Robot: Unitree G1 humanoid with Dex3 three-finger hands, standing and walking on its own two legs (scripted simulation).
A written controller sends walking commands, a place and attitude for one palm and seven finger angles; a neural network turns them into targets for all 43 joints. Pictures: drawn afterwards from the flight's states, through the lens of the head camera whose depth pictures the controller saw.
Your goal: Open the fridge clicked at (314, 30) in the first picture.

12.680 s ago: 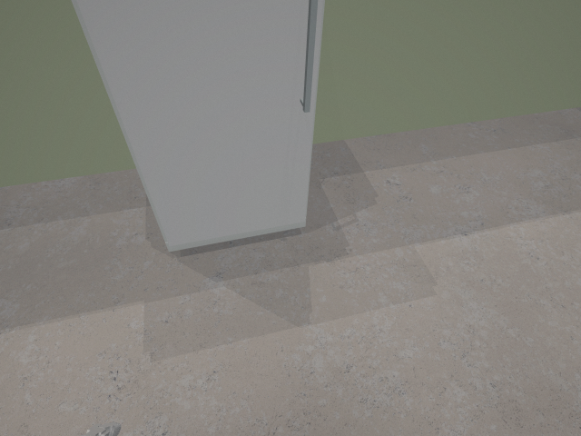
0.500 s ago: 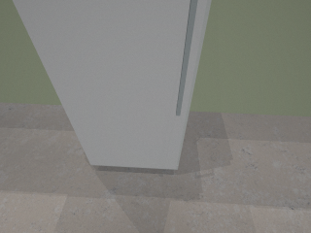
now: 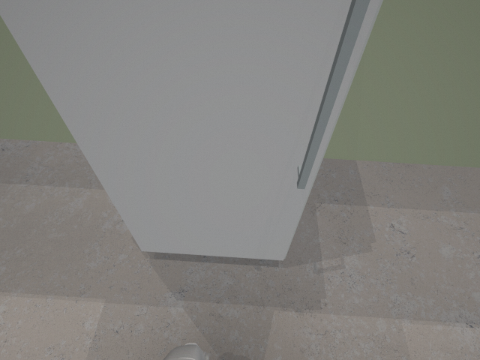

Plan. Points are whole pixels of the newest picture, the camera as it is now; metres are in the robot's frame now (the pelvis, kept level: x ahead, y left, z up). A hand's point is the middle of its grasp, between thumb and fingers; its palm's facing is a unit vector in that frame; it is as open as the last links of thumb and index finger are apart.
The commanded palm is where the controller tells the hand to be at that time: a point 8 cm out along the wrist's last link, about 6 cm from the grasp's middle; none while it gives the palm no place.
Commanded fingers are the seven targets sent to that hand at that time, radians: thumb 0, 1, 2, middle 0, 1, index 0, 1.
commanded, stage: come to a stop and stand still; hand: right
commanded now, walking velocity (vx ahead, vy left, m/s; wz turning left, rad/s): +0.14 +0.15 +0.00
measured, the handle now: (323, 103) +0.52 -0.10 +0.15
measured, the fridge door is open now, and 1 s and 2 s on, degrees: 0 0 0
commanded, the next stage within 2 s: none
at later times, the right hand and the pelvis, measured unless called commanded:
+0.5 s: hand out of the picture +0.07 -0.16 -0.15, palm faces +0.08 +0.96 -0.25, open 7.3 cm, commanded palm none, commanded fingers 0.00 -0.90 -0.90 0.20 0.30 0.20 0.30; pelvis +0.07 +0.03 +0.02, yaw -1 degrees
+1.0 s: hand out of the picture +0.03 -0.18 -0.16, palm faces +0.05 +0.99 -0.16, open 7.4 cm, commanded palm none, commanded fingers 0.00 -0.90 -0.90 0.20 0.30 0.20 0.30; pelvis +0.03 -0.01 +0.03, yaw -1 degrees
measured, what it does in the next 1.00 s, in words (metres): steps on the spot: right foot, then right foot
